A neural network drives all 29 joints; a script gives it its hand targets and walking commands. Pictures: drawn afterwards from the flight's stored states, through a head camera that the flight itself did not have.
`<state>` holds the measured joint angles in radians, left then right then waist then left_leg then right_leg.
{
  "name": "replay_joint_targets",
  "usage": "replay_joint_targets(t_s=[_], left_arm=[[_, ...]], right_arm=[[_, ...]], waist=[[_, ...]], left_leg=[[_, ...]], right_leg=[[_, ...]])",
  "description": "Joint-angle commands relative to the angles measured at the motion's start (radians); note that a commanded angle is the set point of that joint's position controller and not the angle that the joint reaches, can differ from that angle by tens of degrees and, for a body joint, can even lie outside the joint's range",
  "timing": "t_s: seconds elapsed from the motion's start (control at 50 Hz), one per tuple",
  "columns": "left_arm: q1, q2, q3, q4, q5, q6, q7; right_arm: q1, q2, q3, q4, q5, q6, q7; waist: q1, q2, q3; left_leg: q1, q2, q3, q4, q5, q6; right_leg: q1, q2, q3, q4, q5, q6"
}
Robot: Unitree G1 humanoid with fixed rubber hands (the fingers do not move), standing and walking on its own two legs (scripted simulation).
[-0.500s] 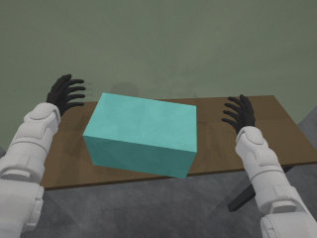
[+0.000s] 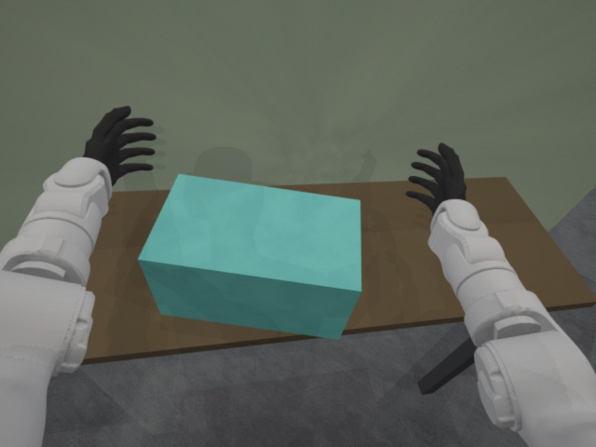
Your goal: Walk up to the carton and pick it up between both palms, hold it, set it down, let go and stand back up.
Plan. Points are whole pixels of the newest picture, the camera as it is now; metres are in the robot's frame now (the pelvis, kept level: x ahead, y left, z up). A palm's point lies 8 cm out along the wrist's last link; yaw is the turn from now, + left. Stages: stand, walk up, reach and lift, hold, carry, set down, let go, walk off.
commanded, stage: reach and lift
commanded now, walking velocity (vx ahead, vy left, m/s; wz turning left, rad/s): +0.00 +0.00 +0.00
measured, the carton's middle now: (259, 257) +0.41 +0.01 +0.00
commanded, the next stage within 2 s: none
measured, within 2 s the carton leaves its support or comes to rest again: neither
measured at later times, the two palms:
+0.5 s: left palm (117, 219) +0.46 +0.21 +0.05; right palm (427, 251) +0.37 -0.24 +0.05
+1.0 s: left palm (128, 230) +0.45 +0.20 +0.04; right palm (406, 250) +0.38 -0.21 +0.04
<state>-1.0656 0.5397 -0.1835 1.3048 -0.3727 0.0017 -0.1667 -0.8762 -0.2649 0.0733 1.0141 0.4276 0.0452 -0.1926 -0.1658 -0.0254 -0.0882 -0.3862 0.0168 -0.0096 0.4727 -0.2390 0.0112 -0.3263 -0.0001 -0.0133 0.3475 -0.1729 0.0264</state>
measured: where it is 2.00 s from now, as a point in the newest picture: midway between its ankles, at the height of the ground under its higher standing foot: outside the picture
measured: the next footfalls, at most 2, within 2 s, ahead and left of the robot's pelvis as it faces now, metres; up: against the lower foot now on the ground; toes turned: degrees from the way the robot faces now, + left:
none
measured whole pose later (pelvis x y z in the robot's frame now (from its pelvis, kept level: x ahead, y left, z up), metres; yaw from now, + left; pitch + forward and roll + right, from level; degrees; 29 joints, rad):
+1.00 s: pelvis -0.03 +0.01 -0.03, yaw +0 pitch +23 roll -3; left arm -1.12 0.41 -0.29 1.62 -0.43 -0.32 -0.09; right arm -0.94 -0.16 0.02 1.34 0.36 -0.25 -0.16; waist -0.17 0.00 -0.24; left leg -0.85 0.01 -0.04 0.74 -0.29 0.01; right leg -0.79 0.00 -0.04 0.63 -0.24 0.03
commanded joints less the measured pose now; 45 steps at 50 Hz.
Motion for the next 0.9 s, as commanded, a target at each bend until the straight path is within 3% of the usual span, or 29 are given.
replay_joint_targets(t_s=[0.0,0.06,0.08,0.1,0.12,0.14,0.22,0.3,0.34,0.36,0.38,0.42,0.44,0.46,0.52,0.56,0.62,0.66,0.68,0.76,0.88], left_arm=[[-0.363,0.121,0.031,-0.072,0.009,-0.077,0.0],[-0.354,0.102,0.022,-0.009,0.012,-0.124,0.007],[-0.354,0.112,0.032,-0.053,0.014,-0.147,0.014],[-0.362,0.1,0.017,-0.029,0.005,-0.169,0.02],[-0.378,0.109,0.031,-0.029,0.015,-0.182,0.026],[-0.363,0.095,0.019,-0.038,0.008,-0.196,0.034],[-0.388,0.084,-0.003,0.021,-0.007,-0.247,0.044],[-0.386,0.087,-0.014,0.098,-0.035,-0.284,0.05],[-0.412,0.07,-0.025,0.106,-0.044,-0.307,0.051],[-0.418,0.082,-0.029,0.098,-0.052,-0.318,0.055],[-0.428,0.066,-0.045,0.095,-0.061,-0.326,0.058],[-0.412,0.059,-0.058,0.151,-0.058,-0.328,0.053],[-0.405,0.045,-0.072,0.168,-0.062,-0.33,0.047],[-0.42,0.06,-0.061,0.176,-0.064,-0.337,0.048],[-0.425,0.029,-0.092,0.213,-0.075,-0.343,0.046],[-0.442,0.049,-0.083,0.21,-0.082,-0.353,0.054],[-0.481,0.014,-0.111,0.171,-0.084,-0.368,0.064],[-0.469,0.022,-0.114,0.203,-0.089,-0.36,0.058],[-0.471,0.03,-0.101,0.199,-0.083,-0.36,0.058],[-0.498,-0.023,-0.123,0.175,-0.071,-0.364,0.069],[-0.509,-0.048,-0.111,0.168,-0.065,-0.358,0.081]], right_arm=[[-0.309,-0.131,-0.018,-0.08,-0.014,-0.074,-0.005],[-0.287,-0.102,-0.003,-0.015,-0.02,-0.111,0.001],[-0.317,-0.106,-0.009,-0.102,-0.022,-0.141,-0.004],[-0.312,-0.106,-0.019,-0.056,-0.024,-0.161,0.001],[-0.307,-0.107,-0.013,-0.03,-0.027,-0.167,0.007],[-0.309,-0.12,-0.025,-0.04,-0.043,-0.188,0.007],[-0.308,-0.114,-0.013,0.008,-0.027,-0.229,0.023],[-0.31,-0.124,-0.005,0.04,-0.024,-0.269,0.026],[-0.328,-0.123,-0.01,0.055,-0.027,-0.293,0.031],[-0.311,-0.119,-0.028,0.06,-0.03,-0.299,0.035],[-0.334,-0.126,-0.019,0.047,-0.029,-0.312,0.038],[-0.317,-0.121,-0.009,0.117,-0.018,-0.313,0.041],[-0.321,-0.116,0.007,0.157,-0.012,-0.316,0.046],[-0.341,-0.115,0.01,0.117,-0.013,-0.325,0.044],[-0.369,-0.11,0.031,0.156,0.009,-0.331,0.052],[-0.394,-0.113,0.021,0.128,0.004,-0.34,0.055],[-0.41,-0.125,-0.003,0.165,-0.012,-0.339,0.058],[-0.38,-0.106,-0.009,0.182,-0.016,-0.324,0.056],[-0.396,-0.111,0.005,0.17,-0.016,-0.324,0.058],[-0.412,-0.088,-0.025,0.199,-0.03,-0.328,0.051],[-0.443,-0.077,-0.066,0.185,-0.062,-0.336,0.039]], waist=[[-0.005,0.118,-0.486],[-0.007,0.119,-0.445],[0.001,0.117,-0.517],[-0.012,0.131,-0.526],[0.008,0.161,-0.531],[-0.007,0.143,-0.567],[-0.011,0.169,-0.625],[-0.008,0.139,-0.648],[-0.008,0.148,-0.688],[-0.025,0.149,-0.709],[-0.015,0.166,-0.721],[-0.026,0.159,-0.689],[-0.016,0.157,-0.647],[-0.016,0.136,-0.673],[-0.011,0.156,-0.639],[0.0,0.157,-0.697],[-0.022,0.189,-0.711],[-0.026,0.161,-0.703],[-0.002,0.166,-0.706],[-0.03,0.208,-0.728],[-0.023,0.207,-0.745]], left_leg=[[0.301,-0.023,0.0,0.029,0.42,-0.032],[0.262,-0.022,-0.005,0.034,0.389,-0.036],[0.27,-0.022,-0.002,0.05,0.434,-0.038],[0.259,-0.021,-0.009,0.063,0.432,-0.044],[0.26,-0.021,-0.008,0.066,0.417,-0.05],[0.279,-0.019,-0.011,0.083,0.464,-0.057],[0.248,-0.02,-0.013,0.121,0.444,-0.065],[0.197,-0.017,-0.011,0.173,0.437,-0.075],[0.166,-0.024,-0.008,0.179,0.414,-0.073],[0.16,-0.022,-0.01,0.179,0.406,-0.072],[0.156,-0.024,-0.012,0.191,0.425,-0.077],[0.155,-0.019,-0.023,0.212,0.423,-0.079],[0.147,-0.016,-0.019,0.22,0.426,-0.083],[0.117,-0.022,-0.015,0.22,0.393,-0.074],[0.1,-0.017,-0.021,0.234,0.373,-0.08],[0.073,-0.024,-0.013,0.241,0.357,-0.077],[0.088,-0.017,-0.02,0.248,0.356,-0.09],[0.079,-0.015,-0.022,0.241,0.316,-0.08],[0.072,-0.016,-0.018,0.242,0.328,-0.081],[0.082,-0.013,-0.023,0.245,0.292,-0.092],[0.076,-0.014,-0.028,0.254,0.314,-0.103]], right_leg=[[0.073,0.021,-0.042,0.032,0.469,-0.024],[0.03,0.016,-0.041,0.036,0.412,-0.022],[0.044,0.02,-0.046,0.047,0.448,-0.02],[0.01,0.019,-0.044,0.055,0.431,-0.02],[-0.014,0.022,-0.05,0.058,0.394,-0.022],[-0.024,0.028,-0.057,0.06,0.422,-0.02],[-0.087,0.03,-0.061,0.095,0.391,-0.02],[-0.147,0.03,-0.066,0.133,0.36,-0.016],[-0.153,0.028,-0.062,0.152,0.364,-0.017],[-0.171,0.028,-0.067,0.157,0.348,-0.012],[-0.185,0.031,-0.069,0.166,0.343,-0.016],[-0.233,0.032,-0.075,0.176,0.315,-0.017],[-0.243,0.028,-0.072,0.182,0.305,-0.019],[-0.238,0.025,-0.071,0.188,0.296,-0.017],[-0.293,0.023,-0.077,0.196,0.251,-0.019],[-0.298,0.021,-0.079,0.212,0.25,-0.017],[-0.345,0.026,-0.085,0.216,0.215,-0.026],[-0.358,0.024,-0.084,0.211,0.193,-0.026],[-0.336,0.024,-0.082,0.222,0.204,-0.023],[-0.386,0.021,-0.086,0.223,0.16,-0.032],[-0.377,0.024,-0.088,0.237,0.178,-0.035]])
